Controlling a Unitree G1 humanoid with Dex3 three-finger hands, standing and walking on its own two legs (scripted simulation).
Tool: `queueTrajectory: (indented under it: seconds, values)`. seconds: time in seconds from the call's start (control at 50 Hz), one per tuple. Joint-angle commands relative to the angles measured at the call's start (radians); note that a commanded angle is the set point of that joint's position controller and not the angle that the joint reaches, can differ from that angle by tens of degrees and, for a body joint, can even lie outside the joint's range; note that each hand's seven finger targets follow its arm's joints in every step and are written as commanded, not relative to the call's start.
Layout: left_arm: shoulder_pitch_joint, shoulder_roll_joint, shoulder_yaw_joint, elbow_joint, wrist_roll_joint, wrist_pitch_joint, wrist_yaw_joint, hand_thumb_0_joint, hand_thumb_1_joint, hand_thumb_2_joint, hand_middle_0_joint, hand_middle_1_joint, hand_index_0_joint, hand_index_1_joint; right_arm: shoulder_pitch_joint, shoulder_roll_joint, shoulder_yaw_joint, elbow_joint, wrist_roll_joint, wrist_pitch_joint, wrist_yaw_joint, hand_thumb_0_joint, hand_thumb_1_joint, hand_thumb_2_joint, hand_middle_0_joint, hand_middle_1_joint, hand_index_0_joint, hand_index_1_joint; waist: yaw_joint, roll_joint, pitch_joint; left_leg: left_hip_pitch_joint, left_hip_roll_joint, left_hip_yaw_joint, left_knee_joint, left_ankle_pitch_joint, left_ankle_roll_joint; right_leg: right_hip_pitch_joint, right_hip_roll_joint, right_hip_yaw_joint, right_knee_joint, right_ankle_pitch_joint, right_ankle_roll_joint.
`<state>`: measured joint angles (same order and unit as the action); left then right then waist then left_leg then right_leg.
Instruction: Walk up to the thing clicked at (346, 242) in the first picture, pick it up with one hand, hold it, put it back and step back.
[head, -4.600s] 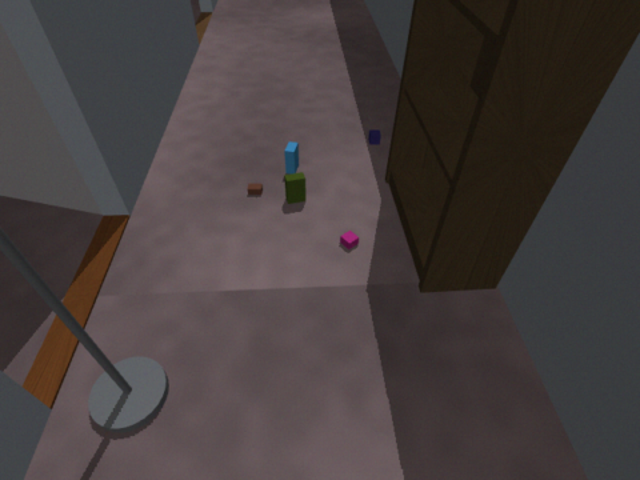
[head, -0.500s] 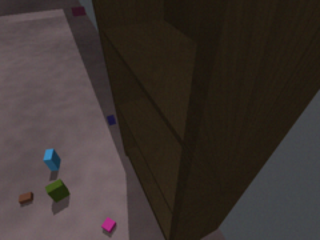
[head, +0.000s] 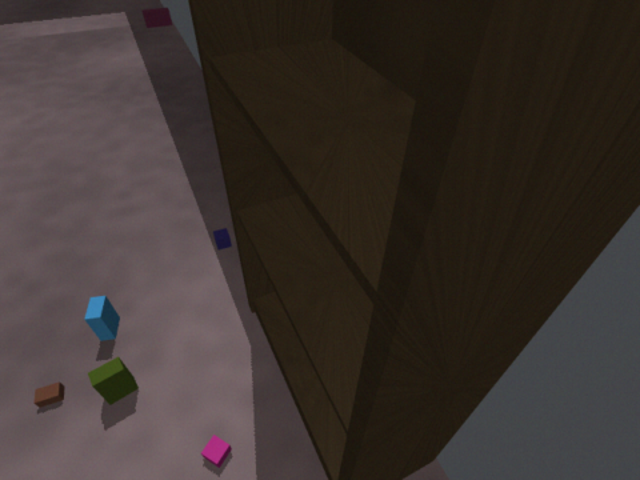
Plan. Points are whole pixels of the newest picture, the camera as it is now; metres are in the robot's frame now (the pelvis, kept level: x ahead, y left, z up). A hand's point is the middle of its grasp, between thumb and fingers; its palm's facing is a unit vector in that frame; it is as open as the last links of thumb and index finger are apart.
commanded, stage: walk up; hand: left
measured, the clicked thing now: (216, 451) +0.40 +0.30 -0.76
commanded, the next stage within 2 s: none
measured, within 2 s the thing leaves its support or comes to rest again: neither
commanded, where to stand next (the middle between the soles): +0.06 -0.01 m, yaw +1 degrees
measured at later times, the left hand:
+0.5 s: hand out of the picture -0.02 +0.25 -0.16, palm faces +0.00 -0.90 -0.43, open 7.4 cm
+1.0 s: hand out of the picture +0.01 +0.27 -0.17, palm faces +0.07 -0.91 -0.40, open 7.4 cm
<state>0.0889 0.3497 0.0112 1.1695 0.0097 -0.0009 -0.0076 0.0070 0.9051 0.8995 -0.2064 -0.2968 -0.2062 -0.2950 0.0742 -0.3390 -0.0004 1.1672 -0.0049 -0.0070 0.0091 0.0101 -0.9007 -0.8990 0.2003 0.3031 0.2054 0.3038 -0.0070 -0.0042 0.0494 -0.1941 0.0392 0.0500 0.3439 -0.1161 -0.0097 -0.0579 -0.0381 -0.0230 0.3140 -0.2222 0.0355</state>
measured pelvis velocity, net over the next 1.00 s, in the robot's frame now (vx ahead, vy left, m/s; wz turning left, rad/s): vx -0.03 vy -0.02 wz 0.09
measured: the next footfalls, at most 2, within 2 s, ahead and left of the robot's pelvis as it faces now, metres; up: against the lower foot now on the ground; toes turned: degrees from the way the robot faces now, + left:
left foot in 0.70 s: -0.07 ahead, +0.12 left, +0.00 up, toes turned +6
right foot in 0.96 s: +0.10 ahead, -0.13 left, +0.00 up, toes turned +4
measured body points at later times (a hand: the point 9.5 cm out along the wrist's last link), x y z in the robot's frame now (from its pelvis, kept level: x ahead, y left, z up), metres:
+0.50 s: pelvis -0.07 -0.03 -0.02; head -0.01 -0.05 +0.42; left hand -0.02 +0.29 -0.13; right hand +0.07 -0.34 -0.15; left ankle -0.06 +0.12 -0.68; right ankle -0.06 -0.14 -0.75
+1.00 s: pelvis -0.03 -0.02 -0.03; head -0.01 -0.02 +0.42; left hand +0.01 +0.31 -0.14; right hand +0.06 -0.33 -0.15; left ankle -0.11 +0.12 -0.74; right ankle +0.06 -0.13 -0.75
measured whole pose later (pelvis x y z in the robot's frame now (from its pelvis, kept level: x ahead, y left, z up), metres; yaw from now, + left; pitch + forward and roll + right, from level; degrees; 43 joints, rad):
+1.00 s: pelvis -0.03 -0.02 -0.03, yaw +5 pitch -4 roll +0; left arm 0.22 0.40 0.06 0.94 0.01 -0.02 0.00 0.01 0.91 0.90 -0.21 -0.30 -0.21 -0.29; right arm 0.22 -0.41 -0.05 0.91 0.01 0.02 0.00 0.01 -0.90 -0.90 0.20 0.30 0.21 0.30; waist -0.01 0.02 0.13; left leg -0.16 0.05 0.00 0.72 -0.46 -0.01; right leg -0.35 -0.01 -0.02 0.62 -0.19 0.00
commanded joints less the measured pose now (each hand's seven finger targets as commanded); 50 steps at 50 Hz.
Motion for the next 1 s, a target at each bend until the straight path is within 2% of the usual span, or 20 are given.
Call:
queueTrajectory:
  seconds: [0.0, 0.06, 0.08, 0.14, 0.26, 0.3, 0.32, 0.36, 0.38, 0.44, 0.52, 0.58, 0.64, 0.66, 0.7, 0.72, 0.76, 0.9, 0.94, 0.98]
  values:
    - [-0.047, 0.204, 0.034, -0.058, -0.003, -0.024, 0.013, 0.000, 0.900, 0.900, -0.200, -0.300, -0.200, -0.300, -0.058, -0.219, -0.045, -0.058, 0.001, -0.023, -0.009, 0.000, -0.900, -0.900, 0.200, 0.300, 0.200, 0.300, -0.007, 0.016, -0.077, 0.094, 0.102, -0.112, -0.055, 0.068, 0.025, -0.080, -0.086, 0.064, -0.063, 0.092, -0.044]
    - [-0.042, 0.204, 0.034, -0.062, -0.004, -0.025, 0.012, 0.000, 0.900, 0.900, -0.200, -0.300, -0.200, -0.300, -0.053, -0.214, -0.043, -0.055, 0.001, -0.023, -0.010, 0.000, -0.900, -0.900, 0.200, 0.300, 0.200, 0.300, -0.005, 0.019, -0.091, 0.105, 0.100, -0.108, -0.053, 0.081, 0.022, -0.071, -0.090, 0.068, -0.063, 0.103, -0.043]
    - [-0.044, 0.260, 0.060, -0.081, -0.015, -0.006, 0.020, 0.000, 0.900, 0.900, -0.200, -0.300, -0.200, -0.300, -0.063, -0.286, -0.068, -0.067, 0.004, -0.004, -0.012, 0.000, -0.900, -0.900, 0.200, 0.300, 0.200, 0.300, -0.008, 0.018, 0.025, 0.041, 0.103, -0.114, 0.030, 0.343, 0.034, -0.157, -0.085, 0.059, 0.047, 0.299, -0.048]
    - [0.001, 0.232, 0.064, -0.128, -0.022, 0.008, 0.027, 0.000, 0.900, 0.900, -0.200, -0.300, -0.200, -0.300, -0.031, -0.277, -0.082, -0.106, 0.020, 0.013, -0.014, 0.000, -0.900, -0.900, 0.200, 0.300, 0.200, 0.300, -0.009, 0.038, -0.130, 0.105, 0.135, -0.109, 0.084, 0.531, 0.079, -0.111, -0.057, 0.014, 0.165, 0.341, -0.049]
    - [0.111, 0.198, 0.079, -0.179, -0.009, 0.051, 0.019, 0.000, 0.900, 0.900, -0.200, -0.300, -0.200, -0.300, -0.117, -0.302, -0.115, -0.233, -0.002, 0.050, -0.017, 0.000, -0.900, -0.900, 0.200, 0.300, 0.200, 0.300, 0.028, 0.215, -0.181, -0.135, 0.257, -0.241, 0.027, 0.180, 0.214, -0.100, 0.023, -0.010, 0.507, -0.213, -0.081]
    - [0.186, 0.199, 0.090, -0.180, -0.010, 0.056, 0.015, 0.000, 0.900, 0.900, -0.200, -0.300, -0.200, -0.300, -0.168, -0.297, -0.123, -0.281, -0.016, 0.065, -0.016, 0.000, -0.900, -0.900, 0.200, 0.300, 0.200, 0.300, 0.067, 0.193, -0.144, -0.204, 0.233, -0.211, 0.113, 0.142, 0.204, -0.108, -0.002, 0.018, 0.449, -0.210, -0.103]
    - [0.202, 0.222, 0.098, -0.185, -0.003, 0.050, 0.017, 0.000, 0.900, 0.900, -0.200, -0.300, -0.200, -0.300, -0.176, -0.267, -0.118, -0.295, -0.011, 0.074, -0.015, 0.000, -0.900, -0.900, 0.200, 0.300, 0.200, 0.300, 0.084, 0.099, -0.111, -0.209, 0.142, -0.171, 0.262, 0.107, 0.141, -0.154, -0.076, 0.100, 0.272, -0.073, -0.122]
    - [0.086, 0.377, 0.134, -0.263, 0.029, 0.029, 0.024, 0.000, 0.900, 0.900, -0.200, -0.300, -0.200, -0.300, -0.128, -0.178, -0.099, -0.318, -0.007, 0.087, -0.026, 0.000, -0.900, -0.900, 0.200, 0.300, 0.200, 0.300, 0.055, -0.201, 0.004, -0.309, -0.153, -0.176, 0.694, -0.476, 0.015, -0.321, -0.377, 0.442, -0.025, 0.249, -0.264]
    - [0.015, 0.402, 0.135, -0.310, 0.039, 0.021, 0.031, 0.000, 0.900, 0.900, -0.200, -0.300, -0.200, -0.300, -0.057, -0.201, -0.109, -0.319, -0.013, 0.093, -0.031, 0.000, -0.900, -0.900, 0.200, 0.300, 0.200, 0.300, 0.029, -0.210, -0.015, -0.302, -0.132, -0.239, 0.846, -0.516, 0.015, -0.375, -0.424, 0.481, -0.010, 0.305, -0.334]
    - [-0.073, 0.284, 0.121, -0.337, 0.040, -0.006, 0.044, 0.000, 0.900, 0.900, -0.200, -0.300, -0.200, -0.300, 0.075, -0.251, -0.130, -0.276, 0.006, 0.073, -0.016, 0.000, -0.900, -0.900, 0.200, 0.300, 0.200, 0.300, -0.035, -0.088, -0.085, -0.288, -0.112, -0.244, 0.914, -0.318, 0.000, -0.203, -0.228, 0.224, 0.075, 0.202, -0.224]
    - [0.112, 0.272, 0.129, -0.321, 0.051, -0.036, 0.031, 0.000, 0.900, 0.900, -0.200, -0.300, -0.200, -0.300, 0.002, -0.251, -0.113, -0.303, -0.029, 0.041, 0.013, 0.000, -0.900, -0.900, 0.200, 0.300, 0.200, 0.300, 0.087, -0.153, -0.116, -0.379, -0.048, -0.147, 0.534, -0.380, -0.008, 0.104, -0.237, 0.283, 0.018, -0.353, -0.226]
    - [0.219, 0.335, 0.152, -0.316, 0.043, -0.035, 0.011, 0.000, 0.900, 0.900, -0.200, -0.300, -0.200, -0.300, -0.036, -0.249, -0.109, -0.335, -0.040, 0.014, 0.029, 0.000, -0.900, -0.900, 0.200, 0.300, 0.200, 0.300, 0.120, -0.188, -0.004, -0.342, -0.033, -0.091, 0.318, -0.477, 0.013, 0.078, -0.274, 0.306, 0.003, -0.347, -0.257]
    - [0.134, 0.330, 0.137, -0.359, 0.031, -0.023, -0.007, 0.000, 0.900, 0.900, -0.200, -0.300, -0.200, -0.300, 0.155, -0.220, -0.118, -0.271, -0.031, -0.012, 0.028, 0.000, -0.900, -0.900, 0.200, 0.300, 0.200, 0.300, -0.004, -0.155, -0.032, 0.028, -0.069, 0.015, 0.046, -0.236, 0.046, -0.151, -0.184, 0.125, 0.084, -0.198, -0.188]
    - [0.109, 0.270, 0.115, -0.378, 0.028, -0.019, -0.009, 0.000, 0.900, 0.900, -0.200, -0.300, -0.200, -0.300, 0.251, -0.237, -0.131, -0.239, -0.033, -0.023, 0.019, 0.000, -0.900, -0.900, 0.200, 0.300, 0.200, 0.300, -0.062, -0.051, -0.072, 0.231, -0.059, -0.017, -0.040, -0.168, 0.057, -0.283, -0.114, 0.034, 0.235, -0.201, -0.138]
    - [0.050, 0.201, 0.098, -0.422, 0.023, -0.015, -0.003, 0.000, 0.900, 0.900, -0.200, -0.300, -0.200, -0.300, 0.272, -0.427, -0.172, -0.273, -0.054, -0.035, 0.006, 0.000, -0.900, -0.900, 0.200, 0.300, 0.200, 0.300, -0.097, 0.220, 0.018, 0.245, 0.346, -0.678, -0.179, -0.665, 0.248, -0.713, 0.034, 0.019, 0.624, -0.375, -0.049]
    - [0.006, 0.269, 0.109, -0.407, 0.025, -0.026, 0.001, 0.000, 0.900, 0.900, -0.200, -0.300, -0.200, -0.300, 0.236, -0.400, -0.168, -0.283, -0.026, -0.038, 0.005, 0.000, -0.900, -0.900, 0.200, 0.300, 0.200, 0.300, -0.092, 0.117, 0.120, 0.102, 0.363, -0.631, -0.188, -0.571, 0.290, -0.646, -0.027, 0.122, 0.664, -0.310, -0.061]
    - [0.130, 0.239, 0.102, -0.362, 0.004, -0.037, -0.009, 0.000, 0.900, 0.900, -0.200, -0.300, -0.200, -0.300, 0.167, -0.313, -0.128, -0.310, -0.026, -0.054, -0.004, 0.000, -0.900, -0.900, 0.200, 0.300, 0.200, 0.300, -0.013, 0.104, 0.105, 0.160, 0.252, -0.402, -0.093, -0.211, 0.245, -0.601, -0.022, 0.140, 0.636, -0.239, -0.059]
    - [0.173, 0.195, 0.084, -0.292, -0.008, -0.041, 0.009, 0.000, 0.900, 0.900, -0.200, -0.300, -0.200, -0.300, 0.090, -0.268, -0.100, -0.349, 0.003, -0.012, -0.016, 0.000, -0.900, -0.900, 0.200, 0.300, 0.200, 0.300, 0.022, 0.196, 0.005, -0.044, 0.123, -0.083, 0.221, 0.446, 0.136, -0.141, 0.045, -0.040, 0.250, 0.071, -0.054]
    - [0.205, 0.272, 0.100, -0.280, -0.001, -0.050, 0.025, 0.000, 0.900, 0.900, -0.200, -0.300, -0.200, -0.300, 0.105, -0.217, -0.086, -0.355, 0.030, 0.008, -0.021, 0.000, -0.900, -0.900, 0.200, 0.300, 0.200, 0.300, 0.052, 0.024, -0.061, -0.101, 0.044, -0.043, 0.417, 0.257, 0.068, -0.014, -0.020, 0.043, 0.177, 0.475, -0.084]
    - [0.166, 0.359, 0.109, -0.317, -0.008, -0.050, 0.030, 0.000, 0.900, 0.900, -0.200, -0.300, -0.200, -0.300, 0.181, -0.204, -0.085, -0.343, 0.031, 0.046, -0.038, 0.000, -0.900, -0.900, 0.200, 0.300, 0.200, 0.300, 0.029, -0.186, -0.136, -0.125, -0.062, -0.116, 0.715, -0.513, 0.043, -0.103, -0.371, 0.500, 0.065, 0.619, -0.301]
